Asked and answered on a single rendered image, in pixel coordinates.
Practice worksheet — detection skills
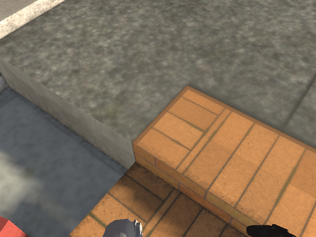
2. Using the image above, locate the right robot hand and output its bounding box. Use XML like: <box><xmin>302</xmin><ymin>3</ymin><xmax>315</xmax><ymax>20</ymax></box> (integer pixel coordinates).
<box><xmin>246</xmin><ymin>224</ymin><xmax>296</xmax><ymax>237</ymax></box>

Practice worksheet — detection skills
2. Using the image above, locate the left robot thigh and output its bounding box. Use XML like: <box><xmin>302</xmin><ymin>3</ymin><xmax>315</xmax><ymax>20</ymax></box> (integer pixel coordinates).
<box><xmin>103</xmin><ymin>218</ymin><xmax>143</xmax><ymax>237</ymax></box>

